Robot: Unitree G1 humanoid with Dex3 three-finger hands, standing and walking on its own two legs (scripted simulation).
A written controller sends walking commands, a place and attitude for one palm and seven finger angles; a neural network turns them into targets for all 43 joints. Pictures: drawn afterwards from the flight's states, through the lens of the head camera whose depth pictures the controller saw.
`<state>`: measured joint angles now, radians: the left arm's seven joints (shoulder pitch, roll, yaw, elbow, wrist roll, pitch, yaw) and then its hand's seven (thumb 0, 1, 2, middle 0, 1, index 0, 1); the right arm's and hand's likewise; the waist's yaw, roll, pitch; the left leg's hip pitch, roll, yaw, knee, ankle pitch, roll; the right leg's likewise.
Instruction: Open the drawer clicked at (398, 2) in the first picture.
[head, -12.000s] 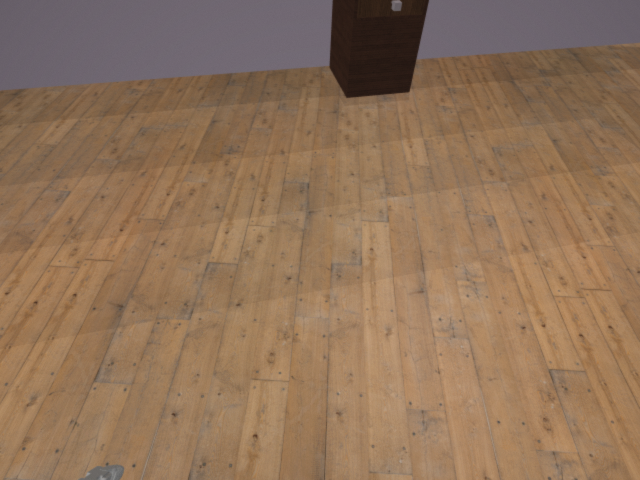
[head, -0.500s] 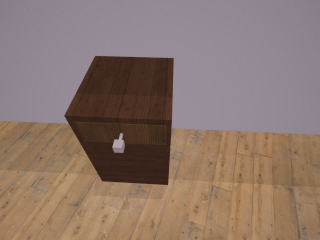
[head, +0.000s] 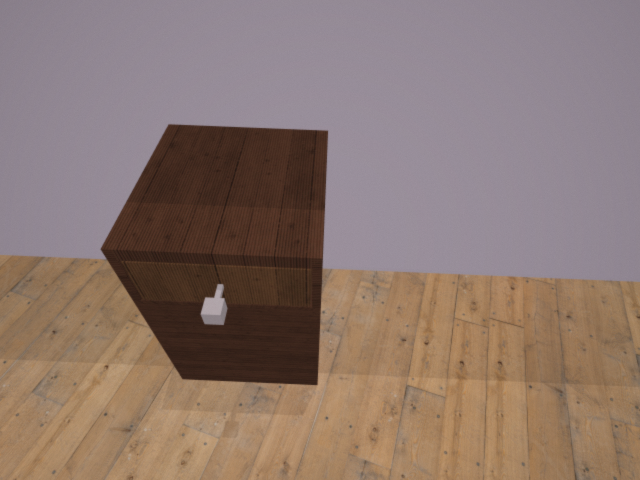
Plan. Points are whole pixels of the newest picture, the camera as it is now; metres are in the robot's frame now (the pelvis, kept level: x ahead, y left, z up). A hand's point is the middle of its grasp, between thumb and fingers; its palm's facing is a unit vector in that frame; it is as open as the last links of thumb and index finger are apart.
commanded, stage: come to a stop and stand still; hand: left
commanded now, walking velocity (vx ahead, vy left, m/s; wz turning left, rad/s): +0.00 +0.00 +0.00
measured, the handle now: (216, 302) +0.49 +0.24 -0.23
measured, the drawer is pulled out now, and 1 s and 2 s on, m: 0.00 0.00 0.00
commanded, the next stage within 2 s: look again from close up in 0.42 s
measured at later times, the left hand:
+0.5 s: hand out of the picture -0.03 +0.13 -0.18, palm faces +0.06 -0.98 -0.18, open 7.3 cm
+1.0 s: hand out of the picture +0.00 +0.18 -0.18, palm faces +0.01 -0.98 -0.20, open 7.3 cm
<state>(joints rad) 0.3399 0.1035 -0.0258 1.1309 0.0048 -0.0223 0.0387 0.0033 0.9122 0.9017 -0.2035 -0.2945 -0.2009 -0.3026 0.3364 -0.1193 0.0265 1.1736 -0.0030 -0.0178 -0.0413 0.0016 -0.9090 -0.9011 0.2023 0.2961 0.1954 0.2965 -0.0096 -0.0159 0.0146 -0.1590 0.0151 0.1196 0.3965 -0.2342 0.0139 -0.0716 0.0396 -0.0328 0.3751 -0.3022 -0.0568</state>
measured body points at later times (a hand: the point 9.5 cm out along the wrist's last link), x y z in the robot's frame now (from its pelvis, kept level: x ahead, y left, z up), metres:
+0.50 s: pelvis +0.01 -0.02 +0.00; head +0.01 -0.03 +0.45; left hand -0.03 +0.18 -0.16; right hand +0.00 -0.24 -0.17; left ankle -0.01 +0.11 -0.74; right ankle -0.06 -0.08 -0.74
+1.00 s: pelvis -0.02 +0.01 -0.01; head -0.03 +0.02 +0.44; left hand +0.00 +0.24 -0.16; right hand -0.02 -0.21 -0.16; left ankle -0.01 +0.10 -0.74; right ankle -0.06 -0.08 -0.74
